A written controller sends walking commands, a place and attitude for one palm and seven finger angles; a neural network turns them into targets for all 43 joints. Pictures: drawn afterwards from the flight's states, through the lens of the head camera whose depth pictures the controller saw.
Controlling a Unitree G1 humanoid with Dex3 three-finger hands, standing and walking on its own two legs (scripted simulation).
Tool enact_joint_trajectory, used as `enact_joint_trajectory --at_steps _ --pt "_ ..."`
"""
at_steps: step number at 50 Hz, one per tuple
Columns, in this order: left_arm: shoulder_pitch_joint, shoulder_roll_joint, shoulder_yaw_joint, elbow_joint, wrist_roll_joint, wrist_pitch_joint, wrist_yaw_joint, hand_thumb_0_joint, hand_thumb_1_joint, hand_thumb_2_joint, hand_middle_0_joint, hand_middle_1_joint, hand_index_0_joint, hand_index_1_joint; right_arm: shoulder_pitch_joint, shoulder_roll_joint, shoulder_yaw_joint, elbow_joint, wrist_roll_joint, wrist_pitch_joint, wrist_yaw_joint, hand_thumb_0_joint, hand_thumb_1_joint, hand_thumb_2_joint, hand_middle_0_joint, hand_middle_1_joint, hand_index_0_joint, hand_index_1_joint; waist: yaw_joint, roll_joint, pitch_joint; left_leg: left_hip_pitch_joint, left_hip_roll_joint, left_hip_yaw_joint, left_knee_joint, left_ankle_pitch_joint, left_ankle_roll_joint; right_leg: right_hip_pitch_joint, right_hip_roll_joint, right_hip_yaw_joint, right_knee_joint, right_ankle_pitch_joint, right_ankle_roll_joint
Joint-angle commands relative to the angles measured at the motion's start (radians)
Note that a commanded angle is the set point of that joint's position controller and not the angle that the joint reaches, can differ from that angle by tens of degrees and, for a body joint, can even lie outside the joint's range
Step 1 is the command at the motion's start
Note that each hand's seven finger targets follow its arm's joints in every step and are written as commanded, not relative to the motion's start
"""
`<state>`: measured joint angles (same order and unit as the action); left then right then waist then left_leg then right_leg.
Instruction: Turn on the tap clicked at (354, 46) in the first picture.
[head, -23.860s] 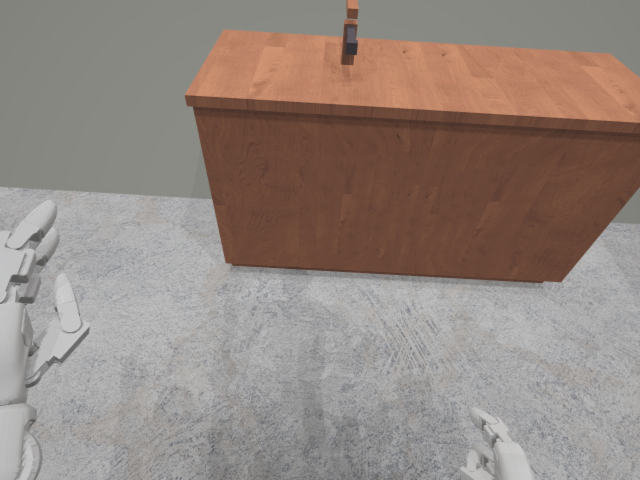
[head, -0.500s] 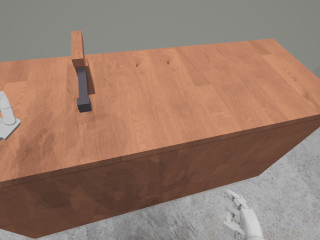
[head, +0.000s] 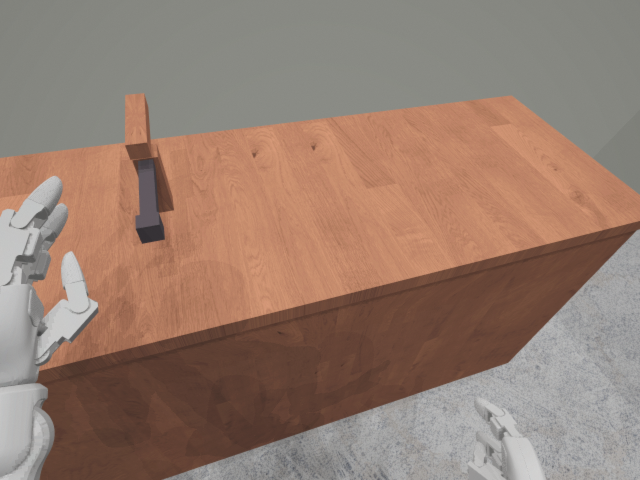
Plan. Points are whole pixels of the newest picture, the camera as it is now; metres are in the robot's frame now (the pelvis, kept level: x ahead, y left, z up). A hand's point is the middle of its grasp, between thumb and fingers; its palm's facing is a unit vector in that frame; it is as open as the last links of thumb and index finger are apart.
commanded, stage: shuffle to correct the standing spot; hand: left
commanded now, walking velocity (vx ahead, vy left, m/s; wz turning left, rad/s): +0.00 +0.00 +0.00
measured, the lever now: (150, 227) +0.38 +0.26 +0.10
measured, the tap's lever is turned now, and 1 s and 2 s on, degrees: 0 0 0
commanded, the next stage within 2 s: come to a stop and stand still in 0.62 s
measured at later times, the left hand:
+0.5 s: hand (122, 274) +0.26 +0.23 +0.16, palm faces +0.37 -0.85 -0.37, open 7.4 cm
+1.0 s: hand (123, 312) +0.22 +0.21 +0.16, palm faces +0.40 -0.83 -0.39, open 7.4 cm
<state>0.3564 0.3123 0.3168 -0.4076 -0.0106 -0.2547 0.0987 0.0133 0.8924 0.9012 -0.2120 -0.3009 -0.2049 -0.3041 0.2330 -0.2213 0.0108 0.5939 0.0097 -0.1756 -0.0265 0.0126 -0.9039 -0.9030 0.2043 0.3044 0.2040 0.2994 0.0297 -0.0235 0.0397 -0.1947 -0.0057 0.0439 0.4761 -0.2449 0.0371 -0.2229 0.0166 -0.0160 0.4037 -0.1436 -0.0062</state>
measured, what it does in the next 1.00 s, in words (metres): stands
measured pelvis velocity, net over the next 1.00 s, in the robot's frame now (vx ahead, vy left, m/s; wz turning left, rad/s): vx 0.02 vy -0.04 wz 0.03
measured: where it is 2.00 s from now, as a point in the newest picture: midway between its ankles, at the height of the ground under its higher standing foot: outside the picture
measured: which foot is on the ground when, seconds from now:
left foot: down 0.00-1.00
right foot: down 0.00-1.00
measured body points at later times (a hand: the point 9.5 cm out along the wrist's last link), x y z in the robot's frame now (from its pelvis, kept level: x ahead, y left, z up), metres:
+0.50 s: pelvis +0.04 -0.02 -0.01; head +0.07 +0.01 +0.44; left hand +0.23 +0.27 +0.18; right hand +0.22 -0.23 -0.07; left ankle +0.01 +0.09 -0.74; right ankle +0.05 -0.12 -0.74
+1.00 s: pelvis +0.02 -0.04 +0.00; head +0.03 -0.03 +0.45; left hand +0.19 +0.25 +0.18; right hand +0.18 -0.28 -0.08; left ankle +0.01 +0.09 -0.74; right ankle +0.05 -0.12 -0.74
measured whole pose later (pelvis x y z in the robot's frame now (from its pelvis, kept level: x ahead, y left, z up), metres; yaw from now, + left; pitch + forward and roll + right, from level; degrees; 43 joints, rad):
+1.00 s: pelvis +0.02 -0.04 +0.00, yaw +2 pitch -2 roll -1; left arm 0.49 0.37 0.36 -0.51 -0.06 -0.18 0.12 0.01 0.89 0.90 -0.22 -0.30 -0.21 -0.30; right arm 0.23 -0.22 -0.01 0.59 0.02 -0.08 -0.03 0.01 -0.91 -0.90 0.20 0.30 0.20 0.30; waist 0.00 -0.01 0.06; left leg -0.20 0.03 -0.01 0.51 -0.28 -0.01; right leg -0.22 0.05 -0.07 0.46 -0.21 -0.06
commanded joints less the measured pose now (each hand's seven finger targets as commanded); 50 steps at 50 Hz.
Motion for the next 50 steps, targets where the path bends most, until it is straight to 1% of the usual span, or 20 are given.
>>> enact_joint_trajectory --at_steps 1,2,3,7,11,14,19,21,22,23,26,27,30,35,38,41,42,46,47,50 --pt "-0.047 0.206 0.149 -0.180 -0.016 -0.046 0.020 0.000 0.900 0.900 -0.200 -0.300 -0.200 -0.300 -0.099 -0.106 -0.044 -0.169 0.001 -0.043 -0.006 0.000 -0.900 -0.900 0.200 0.300 0.200 0.300 -0.001 0.041 -0.070 -0.087 0.046 -0.074 -0.125 -0.040 -0.014 0.080 -0.067 0.111 -0.098 -0.108 -0.017" --pt "-0.049 0.237 0.177 -0.207 -0.017 -0.048 0.021 0.000 0.900 0.900 -0.200 -0.300 -0.200 -0.300 -0.110 -0.105 -0.043 -0.169 0.002 -0.043 -0.006 0.000 -0.900 -0.900 0.200 0.300 0.200 0.300 0.000 0.052 -0.083 -0.072 0.048 -0.075 -0.128 -0.010 -0.017 0.089 -0.062 0.096 -0.085 -0.065 -0.015" --pt "-0.044 0.210 0.159 -0.204 -0.022 -0.048 0.017 0.000 0.900 0.900 -0.200 -0.300 -0.200 -0.300 -0.102 -0.103 -0.041 -0.169 0.000 -0.039 -0.006 0.000 -0.900 -0.900 0.200 0.300 0.200 0.300 -0.004 0.057 -0.097 -0.068 0.056 -0.081 -0.138 0.012 -0.018 0.110 -0.055 0.079 -0.062 -0.033 -0.014" --pt "-0.062 0.218 0.156 -0.269 -0.032 -0.036 0.009 0.000 0.900 0.900 -0.200 -0.300 -0.200 -0.300 -0.113 -0.097 -0.043 -0.177 0.007 -0.034 0.001 0.000 -0.900 -0.900 0.200 0.300 0.200 0.300 -0.005 0.076 -0.130 -0.012 0.094 -0.091 -0.134 0.120 -0.018 0.117 -0.027 0.027 0.017 0.074 -0.004" --pt "-0.075 0.187 0.119 -0.284 -0.033 -0.015 0.006 0.000 0.900 0.900 -0.200 -0.300 -0.200 -0.300 -0.100 -0.104 -0.056 -0.180 0.007 -0.020 0.011 0.000 -0.900 -0.900 0.200 0.300 0.200 0.300 -0.007 0.124 -0.126 -0.005 0.142 -0.110 -0.116 0.139 -0.008 0.088 -0.019 0.008 0.071 0.054 -0.004" --pt "-0.082 0.197 0.123 -0.313 -0.032 -0.003 0.007 0.000 0.900 0.900 -0.200 -0.300 -0.200 -0.300 -0.095 -0.104 -0.062 -0.183 0.006 -0.010 0.019 0.000 -0.900 -0.900 0.200 0.300 0.200 0.300 -0.011 0.135 -0.134 0.045 0.165 -0.128 -0.075 0.267 -0.011 0.052 -0.010 -0.018 0.084 0.057 -0.005" --pt "-0.057 0.219 0.152 -0.329 -0.038 0.012 0.004 0.000 0.900 0.900 -0.200 -0.300 -0.200 -0.300 -0.096 -0.102 -0.069 -0.196 0.008 0.013 0.028 0.000 -0.900 -0.900 0.200 0.300 0.200 0.300 -0.018 0.142 -0.144 0.058 0.167 -0.117 -0.003 0.398 -0.024 0.069 -0.012 -0.026 0.072 0.131 -0.018" --pt "-0.034 0.219 0.163 -0.317 -0.044 0.016 0.002 0.000 0.900 0.900 -0.200 -0.300 -0.200 -0.300 -0.095 -0.101 -0.071 -0.200 0.011 0.021 0.029 0.000 -0.900 -0.900 0.200 0.300 0.200 0.300 -0.018 0.114 -0.139 0.015 0.159 -0.104 0.019 0.351 -0.022 0.102 -0.021 -0.010 0.063 0.168 -0.031" --pt "-0.010 0.241 0.187 -0.335 -0.046 0.020 0.004 0.000 0.900 0.900 -0.200 -0.300 -0.200 -0.300 -0.101 -0.100 -0.069 -0.202 0.014 0.023 0.029 0.000 -0.900 -0.900 0.200 0.300 0.200 0.300 -0.020 0.107 -0.157 0.047 0.150 -0.090 0.039 0.385 -0.025 0.095 -0.025 -0.008 0.060 0.214 -0.034" --pt "-0.004 0.212 0.163 -0.327 -0.053 0.021 0.001 0.000 0.900 0.900 -0.200 -0.300 -0.200 -0.300 -0.092 -0.101 -0.069 -0.201 0.010 0.029 0.028 0.000 -0.900 -0.900 0.200 0.300 0.200 0.300 -0.028 0.107 -0.158 0.023 0.144 -0.091 0.046 0.368 -0.026 0.103 -0.031 -0.005 0.074 0.218 -0.042" --pt "0.013 0.239 0.191 -0.348 -0.062 0.021 -0.001 0.000 0.900 0.900 -0.200 -0.300 -0.200 -0.300 -0.091 -0.104 -0.076 -0.209 0.010 0.033 0.024 0.000 -0.900 -0.900 0.200 0.300 0.200 0.300 -0.025 0.103 -0.169 0.011 0.144 -0.088 0.071 0.329 -0.021 0.104 -0.050 0.027 0.080 0.245 -0.053" --pt "0.030 0.245 0.198 -0.366 -0.064 0.024 0.001 0.000 0.900 0.900 -0.200 -0.300 -0.200 -0.300 -0.096 -0.102 -0.075 -0.209 0.013 0.034 0.022 0.000 -0.900 -0.900 0.200 0.300 0.200 0.300 -0.029 0.119 -0.172 0.030 0.140 -0.088 0.077 0.369 -0.024 0.092 -0.051 0.025 0.089 0.273 -0.058" --pt "0.037 0.241 0.192 -0.350 -0.070 0.026 -0.003 0.000 0.900 0.900 -0.200 -0.300 -0.200 -0.300 -0.093 -0.105 -0.078 -0.212 0.008 0.039 0.017 0.000 -0.900 -0.900 0.200 0.300 0.200 0.300 -0.027 0.094 -0.162 -0.003 0.143 -0.086 0.092 0.303 -0.014 0.088 -0.063 0.041 0.083 0.253 -0.056" --pt "0.048 0.253 0.204 -0.360 -0.079 0.028 0.004 0.000 0.900 0.900 -0.200 -0.300 -0.200 -0.300 -0.085 -0.106 -0.087 -0.205 0.008 0.041 0.007 0.000 -0.900 -0.900 0.200 0.300 0.200 0.300 -0.035 0.031 -0.188 0.001 0.099 -0.052 0.151 0.213 -0.021 0.075 -0.115 0.100 0.075 0.321 -0.081" --pt "0.071 0.244 0.199 -0.349 -0.080 0.026 0.015 0.000 0.900 0.900 -0.200 -0.300 -0.200 -0.300 -0.093 -0.099 -0.076 -0.197 0.007 0.041 0.002 0.000 -0.900 -0.900 0.200 0.300 0.200 0.300 -0.036 0.049 -0.175 -0.010 0.074 -0.049 0.122 0.128 -0.020 0.067 -0.133 0.123 0.046 0.250 -0.075" --pt "0.084 0.244 0.204 -0.324 -0.075 0.020 0.032 0.000 0.900 0.900 -0.200 -0.300 -0.200 -0.300 -0.104 -0.089 -0.064 -0.190 0.012 0.042 0.000 0.000 -0.900 -0.900 0.200 0.300 0.200 0.300 -0.028 0.007 -0.136 -0.042 0.022 -0.034 0.125 -0.033 -0.018 0.052 -0.171 0.212 -0.079 0.049 -0.051" --pt "0.087 0.249 0.206 -0.340 -0.071 0.021 0.038 0.000 0.900 0.900 -0.200 -0.300 -0.200 -0.300 -0.118 -0.091 -0.062 -0.184 0.014 0.042 -0.004 0.000 -0.900 -0.900 0.200 0.300 0.200 0.300 -0.026 0.022 -0.126 -0.035 0.017 -0.039 0.106 -0.034 -0.017 0.048 -0.188 0.229 -0.099 0.033 -0.061" --pt "0.091 0.224 0.173 -0.295 -0.059 0.016 0.042 0.000 0.900 0.900 -0.200 -0.300 -0.200 -0.300 -0.112 -0.097 -0.056 -0.175 0.009 0.037 -0.010 0.000 -0.900 -0.900 0.200 0.300 0.200 0.300 -0.018 -0.014 -0.082 -0.024 0.026 -0.051 0.031 -0.031 -0.006 0.025 -0.167 0.195 -0.144 -0.118 -0.036" --pt "0.089 0.237 0.181 -0.291 -0.057 0.019 0.043 0.000 0.900 0.900 -0.200 -0.300 -0.200 -0.300 -0.126 -0.099 -0.053 -0.168 0.009 0.035 -0.014 0.000 -0.900 -0.900 0.200 0.300 0.200 0.300 -0.016 0.014 -0.069 0.001 0.041 -0.061 -0.001 -0.013 -0.002 0.002 -0.156 0.177 -0.142 -0.128 -0.033" --pt "0.046 0.214 0.150 -0.244 -0.048 0.021 0.042 0.000 0.900 0.900 -0.200 -0.300 -0.200 -0.300 -0.114 -0.105 -0.052 -0.164 0.007 0.032 -0.017 0.000 -0.900 -0.900 0.200 0.300 0.200 0.300 -0.017 0.017 -0.058 -0.020 0.065 -0.080 -0.057 -0.027 0.007 0.025 -0.109 0.134 -0.135 -0.174 -0.010"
